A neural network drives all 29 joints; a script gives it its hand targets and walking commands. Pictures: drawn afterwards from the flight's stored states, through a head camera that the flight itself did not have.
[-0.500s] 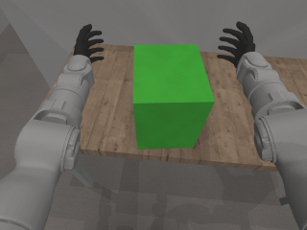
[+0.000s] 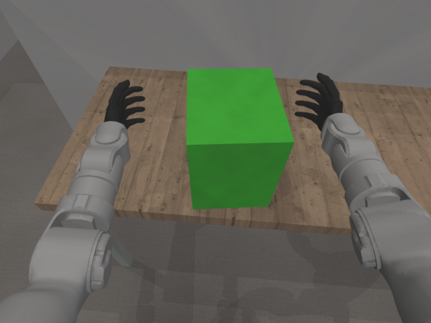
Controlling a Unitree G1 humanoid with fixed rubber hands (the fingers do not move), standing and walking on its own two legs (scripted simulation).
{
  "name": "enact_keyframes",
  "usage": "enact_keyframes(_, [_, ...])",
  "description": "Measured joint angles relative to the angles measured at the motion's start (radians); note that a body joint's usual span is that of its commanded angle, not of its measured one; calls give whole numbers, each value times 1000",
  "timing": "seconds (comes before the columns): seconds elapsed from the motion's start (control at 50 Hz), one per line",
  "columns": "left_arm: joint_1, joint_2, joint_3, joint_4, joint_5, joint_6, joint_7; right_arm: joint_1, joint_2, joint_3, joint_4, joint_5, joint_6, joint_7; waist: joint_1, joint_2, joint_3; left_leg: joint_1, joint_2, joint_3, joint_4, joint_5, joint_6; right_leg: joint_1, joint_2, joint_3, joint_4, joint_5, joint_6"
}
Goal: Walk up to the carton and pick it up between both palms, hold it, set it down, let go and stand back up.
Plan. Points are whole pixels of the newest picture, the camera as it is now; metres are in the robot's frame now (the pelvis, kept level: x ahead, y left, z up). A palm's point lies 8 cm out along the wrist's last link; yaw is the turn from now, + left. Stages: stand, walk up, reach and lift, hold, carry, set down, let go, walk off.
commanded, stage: set down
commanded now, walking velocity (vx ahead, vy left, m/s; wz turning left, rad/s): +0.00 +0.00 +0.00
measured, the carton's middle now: (230, 142) +0.49 +0.00 +0.02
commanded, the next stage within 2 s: none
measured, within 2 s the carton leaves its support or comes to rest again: neither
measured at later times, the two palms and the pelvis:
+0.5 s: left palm (121, 161) +0.36 +0.21 +0.09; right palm (332, 156) +0.40 -0.18 +0.10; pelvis +0.00 +0.00 +0.00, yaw +0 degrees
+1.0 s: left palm (126, 208) +0.29 +0.19 +0.03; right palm (339, 212) +0.31 -0.20 +0.04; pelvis +0.01 +0.01 +0.01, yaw -1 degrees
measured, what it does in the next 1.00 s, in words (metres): stands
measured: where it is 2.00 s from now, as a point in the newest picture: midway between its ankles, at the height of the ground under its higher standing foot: outside the picture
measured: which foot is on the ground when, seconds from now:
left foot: down 0.00-1.00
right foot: down 0.00-1.00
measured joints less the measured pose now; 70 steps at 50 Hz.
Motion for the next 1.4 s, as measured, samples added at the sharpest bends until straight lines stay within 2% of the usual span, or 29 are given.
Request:
enact_keyframes(0.1, [39,-24,9,-78,14,42,13,43,22,-31,-48,-40,14,-9,-7,1,4,15,1,0,6,-3,1,15,1,1,5,-2,0])
enact_keyframes(0.24, [99,-64,55,-144,83,82,-1,108,29,-26,-83,-52,18,-19,-13,-10,36,107,-3,8,-15,-5,3,96,-2,8,3,-12,1])
enact_keyframes(0.46, [310,-95,56,-262,113,22,-1,294,73,-48,-185,-89,-46,4,-29,-22,69,181,-9,4,-26,-12,3,167,-8,5,3,-28,0])
enact_keyframes(0.58, [401,-117,47,-340,105,2,13,407,100,-88,-292,-115,-67,9,-40,-23,82,195,-15,2,-38,-10,5,181,-12,3,-7,-27,4])
enact_keyframes(0.86, [693,-187,27,-579,152,-26,17,708,109,-76,-539,-131,-145,23,-48,-32,127,280,-20,27,-64,-22,12,253,-17,27,-22,-36,10])
enact_keyframes(1.02, [792,-195,-11,-602,153,-99,43,833,127,-87,-597,-151,-178,54,-41,-43,130,291,-21,36,-70,-24,12,255,-17,36,-16,-42,7])
enact_keyframes(1.16, [870,-205,-39,-594,163,-184,47,941,149,-87,-631,-171,-240,56,-44,-40,133,301,-22,38,-67,-33,11,264,-18,39,-11,-51,9])
enact_keyframes(1.28, [956,-198,-45,-580,171,-267,34,1039,156,-66,-635,-169,-310,51,-41,-43,140,321,-22,37,-65,-42,9,285,-17,38,-10,-60,8])
enact_keyframes(1.4, [1003,-167,-75,-537,142,-350,47,1089,167,-81,-620,-183,-360,64,-40,-40,140,310,-24,32,-46,-52,9,274,-20,34,11,-73,6])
